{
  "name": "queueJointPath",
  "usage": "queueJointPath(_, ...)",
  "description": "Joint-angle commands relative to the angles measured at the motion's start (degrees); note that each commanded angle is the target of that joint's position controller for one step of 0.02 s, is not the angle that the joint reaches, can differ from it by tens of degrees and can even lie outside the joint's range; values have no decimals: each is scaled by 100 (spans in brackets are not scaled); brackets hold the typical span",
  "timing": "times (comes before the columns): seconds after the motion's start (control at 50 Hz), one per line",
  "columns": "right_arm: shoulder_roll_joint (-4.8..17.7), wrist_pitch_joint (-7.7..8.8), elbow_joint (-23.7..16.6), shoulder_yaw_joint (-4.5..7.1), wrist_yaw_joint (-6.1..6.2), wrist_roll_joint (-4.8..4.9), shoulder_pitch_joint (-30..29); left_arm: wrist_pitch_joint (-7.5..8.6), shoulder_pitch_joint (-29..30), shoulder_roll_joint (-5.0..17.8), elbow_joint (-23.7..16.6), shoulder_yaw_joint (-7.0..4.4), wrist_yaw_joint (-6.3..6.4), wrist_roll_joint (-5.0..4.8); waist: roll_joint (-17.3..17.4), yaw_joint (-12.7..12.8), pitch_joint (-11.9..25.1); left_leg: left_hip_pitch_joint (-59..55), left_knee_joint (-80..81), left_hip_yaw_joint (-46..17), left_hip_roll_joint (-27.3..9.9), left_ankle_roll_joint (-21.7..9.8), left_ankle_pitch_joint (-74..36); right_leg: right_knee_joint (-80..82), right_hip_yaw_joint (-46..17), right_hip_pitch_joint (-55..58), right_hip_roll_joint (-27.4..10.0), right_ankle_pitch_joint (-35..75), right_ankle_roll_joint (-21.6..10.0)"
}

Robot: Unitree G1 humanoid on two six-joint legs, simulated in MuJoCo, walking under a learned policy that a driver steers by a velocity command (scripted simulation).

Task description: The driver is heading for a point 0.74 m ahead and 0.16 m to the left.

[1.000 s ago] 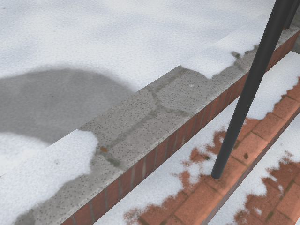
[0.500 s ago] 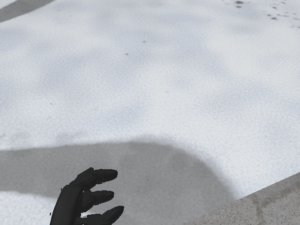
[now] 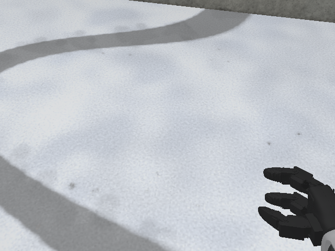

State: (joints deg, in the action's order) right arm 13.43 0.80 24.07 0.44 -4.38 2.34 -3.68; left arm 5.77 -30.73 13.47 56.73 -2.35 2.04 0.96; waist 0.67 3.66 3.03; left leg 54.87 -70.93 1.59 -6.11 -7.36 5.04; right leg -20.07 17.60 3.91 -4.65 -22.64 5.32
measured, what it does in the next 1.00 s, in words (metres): walks ahead, turning left: left foot, then right foot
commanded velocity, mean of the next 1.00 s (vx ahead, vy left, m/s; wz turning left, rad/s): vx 0.78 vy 0.00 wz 0.58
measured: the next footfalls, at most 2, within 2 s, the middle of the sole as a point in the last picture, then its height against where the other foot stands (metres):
left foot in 0.12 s outside the picture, level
right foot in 0.54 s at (174, 212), level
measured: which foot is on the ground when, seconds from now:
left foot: up 0.00-0.10, down 0.12-0.54, up 0.56-0.92, down 0.94-1.00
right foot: down 0.00-0.12, up 0.14-0.52, down 0.54-0.94, up 0.96-1.00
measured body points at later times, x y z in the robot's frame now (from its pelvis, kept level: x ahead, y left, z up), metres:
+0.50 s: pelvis +0.44 +0.05 +0.00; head +0.45 +0.07 +0.45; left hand +0.62 +0.35 -0.01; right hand +0.56 -0.19 -0.12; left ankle +0.24 +0.08 -0.72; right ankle +0.69 -0.01 -0.70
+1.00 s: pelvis +0.75 +0.18 +0.00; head +0.77 +0.21 +0.45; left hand +0.62 +0.41 -0.14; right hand +1.08 +0.16 -0.05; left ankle +0.82 +0.32 -0.72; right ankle +0.70 +0.00 -0.68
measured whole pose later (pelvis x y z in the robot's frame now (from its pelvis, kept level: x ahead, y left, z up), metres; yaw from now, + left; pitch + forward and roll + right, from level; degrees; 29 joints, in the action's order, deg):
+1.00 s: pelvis +0.75 +0.18 +0.00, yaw +32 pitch +2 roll -1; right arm 11.2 4.8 35.9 0.9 -1.5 -2.5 -2.0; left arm 4.5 -20.1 14.2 49.1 -2.3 0.5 -0.4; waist -0.3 4.7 -1.8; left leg 28.8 -28.9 -2.1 2.8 -4.5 1.8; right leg -49.2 -2.4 -12.6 2.1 -31.7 0.6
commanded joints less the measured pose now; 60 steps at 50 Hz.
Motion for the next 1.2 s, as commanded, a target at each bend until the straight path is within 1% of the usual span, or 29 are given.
queueJointPath(0.02, 472, -34, 79, 213, 23, 48, 409, 171, 1322, 1410, -904, -255, 86, -18, -320, -751, -513, -2023, 1470, 599, 178, -102, -148, 966, -28, -812, -788, 3754, -831)
queueJointPath(0.06, 772, -43, 255, 433, 28, 144, 885, -9, 1295, 1650, -1068, -335, 58, -27, -840, -1020, -162, -2722, 1853, 945, 537, -167, 123, 9, -53, -36, -1021, 6139, -860)
queueJointPath(0.1, 1358, -95, 815, 800, 65, 158, 2731, -175, 1532, 1739, -1337, -429, 21, -97, -984, -1798, 462, -5018, 2833, 972, 982, -524, 627, -2435, -122, -550, -1022, 7311, -922)
queueJointPath(0.12, 1596, -109, 1221, 956, 151, 108, 3658, -153, 1765, 1558, -1511, -413, 21, -121, -291, -2103, 321, -6307, 3697, 276, 829, -805, 593, -4912, -345, -1878, -445, 4685, -686)
queueJointPath(0.14, 1616, -13, 1365, 840, 100, -81, 2970, 56, 1733, 144, -1804, -111, 16, 72, 1681, -946, -655, -6274, 3564, -1490, 481, -880, -558, -7398, -955, -4249, 530, -810, -641)
queueJointPath(0.16, 1518, 149, 995, 688, 55, -220, 2727, 443, 1079, 45, -2539, 13, -92, -223, 2346, -366, 1175, -7563, 5155, -5043, -569, -2126, 2607, -8181, -2442, -5584, 830, -673, -685)
queueJointPath(0.18, 1077, 233, 990, 675, 83, -191, 2868, 644, 1895, 546, -2673, -59, -120, -362, 1192, -766, 1001, -7310, 6153, -5865, -828, -1868, 3783, -7922, -2695, -6036, 559, 42, -790)
queueJointPath(0.22, 857, 433, 1111, 569, 100, -187, 2613, 627, 2303, 452, -2644, 9, -96, -256, -517, -428, 258, -5573, 5797, -4876, -672, -1394, 3009, -7045, -2679, -5520, 102, 515, -743)
queueJointPath(0.24, 779, 496, 1069, 545, 143, -199, 2262, 543, 2162, 408, -2615, -10, -102, -145, -704, -162, 97, -4710, 5678, -4362, -381, -1353, 2595, -6499, -2765, -5062, -23, 665, -637)
queueJointPath(0.28, 615, 501, 1048, 472, 262, -238, 1940, 302, 2156, 523, -2573, -74, -92, -119, -645, 53, -333, -3582, 5730, -3603, 24, -1270, 2253, -5720, -2719, -4695, -142, 673, -460)
queueJointPath(0.36, 608, 399, 1262, 458, 569, -96, 2188, 295, 3596, 246, -2998, 45, -134, 72, -225, -366, -752, -2318, 5728, -2332, 740, -976, 1191, -2959, -2121, -3556, 132, 2169, -151)
queueJointPath(0.46, 597, 389, 1610, 528, 622, 18, 2797, 260, 3942, 475, -3062, -128, -218, -338, 557, -824, -491, -3667, 5270, -2328, 415, -617, 1169, -1093, -2066, -2712, 299, 3051, -120)
queueJointPath(0.52, 772, 284, 1577, 582, 512, -199, 2590, 295, 2379, 986, -2707, -443, -213, -355, 788, 83, 378, -4728, 3265, -2094, 387, -273, -2228, -1152, -1747, -1476, 485, 1768, -573)
queueJointPath(0.54, 563, 310, 1346, 470, 418, -354, 2165, 248, 831, 1134, -2417, -474, -182, -304, 678, 836, 1255, -3539, 1342, -1947, 471, -90, -2221, -1799, -2272, 577, 4, 1096, -835)
queueJointPath(0.56, -476, 405, 1320, 238, 386, -197, 3268, 229, 128, 1628, -2120, -513, -227, -73, -2227, 216, 1993, -1604, -1128, -1621, 1378, 243, 2039, -861, -5239, 2350, -1221, -436, -1640)
queueJointPath(0.58, -88, 476, 1413, 193, 398, 244, 3667, 290, 145, 1359, -2022, -490, -344, -87, -3082, 151, 1970, -372, -1927, -1551, 1174, 218, 2196, 556, -7884, 2496, -1954, -2942, -2270)
queueJointPath(0.6, 327, 457, 1336, 276, 430, 214, 2677, 209, 660, 702, -2097, -380, -278, -84, -1827, 352, 743, 7, -2136, -1252, 839, 230, 1715, 692, -7147, 1667, -1730, -2372, -2181)
queueJointPath(0.64, 358, 501, 873, 271, 459, -180, 1179, 164, 1330, 605, -2014, -288, -303, 33, -15, 95, -270, -750, -1580, -1068, 617, 289, 1478, 332, -5025, -409, -1162, 1434, -1903)
queueJointPath(0.7, 235, 434, 814, 263, 416, -193, 1294, 251, 1530, 58, -1649, -49, -352, -58, -387, -441, -202, -1393, -24, -925, 301, 448, 1667, 211, -3459, -1159, -727, 4527, -1646)
queueJointPath(0.8, 0, 481, 813, 112, 280, -247, 603, 101, 1403, 968, -1279, -264, -140, -219, -468, -329, 132, -2856, 3013, -231, 661, 603, -582, 467, -2278, -1750, -298, 5175, -1479)
queueJointPath(0.88, 343, 450, 723, 250, 229, -294, 131, 33, 1129, 942, -1070, -249, -94, -262, -617, -259, 97, -3324, 4121, -387, 796, 367, -1290, 78, -2334, -1222, -446, 4551, -1262)
queueJointPath(0.92, 505, 452, 957, 364, 265, -383, 732, -7, 1163, 942, -1069, -255, -101, -244, -530, -576, 346, -4189, 4543, -261, 945, 140, -1547, -777, -2220, -1134, -267, 5023, -1062)
queueJointPath(0.94, 719, 463, 1079, 436, 303, -429, 1184, -6, 1136, 902, -1127, -242, -108, -195, -295, -734, 557, -4933, 4599, -458, 647, -50, -2791, -1621, -2044, -1442, 26, 4572, -879)
queueJointPath(0.96, 975, 447, 1134, 436, 377, -609, 1821, 19, 1010, 627, -1294, -133, -105, -40, 593, -833, 1253, -6512, 4028, -1683, -614, -665, -5768, -3477, -1817, -2691, 516, 2026, -594)
queueJointPath(0.98, 568, 423, 1185, 242, 346, -635, 1829, -38, -126, 134, -1022, 90, -182, -63, 1497, -437, 2300, -7349, 3887, -2937, -1860, -1648, -7072, -4798, -2424, -3360, 635, -1730, -380)
queueJointPath(1.0, 269, 346, 1214, 196, 283, -439, 1731, -145, -225, 569, -860, 10, -230, -136, 941, -487, 2339, -6951, 4066, -2983, -1580, -1665, -5746, -5086, -2652, -3452, 366, -1716, -282)
queueJointPath(1.04, 147, 248, 1208, 154, 290, -270, 994, -348, 924, 768, -1106, -102, -126, -146, 182, -385, 1118, -5423, 4585, -2385, -978, -1122, -3413, -4669, -2354, -3743, 73, -1165, -130)
queueJointPath(1.12, 431, 97, 1278, 257, 390, -462, 466, -611, 1072, 282, -1102, -34, 43, -41, 550, -29, 569, -3215, 5223, -1454, -300, -678, -1840, -3058, -1943, -2254, 147, -319, -58)
queueJointPath(1.2, 319, 26, 1465, 240, 483, -366, 570, -644, 1288, 217, -1017, -16, 21, -1, 559, -18, 646, -2930, 5352, -1394, -172, -453, 596, -1838, -1881, -1431, 237, 988, -244)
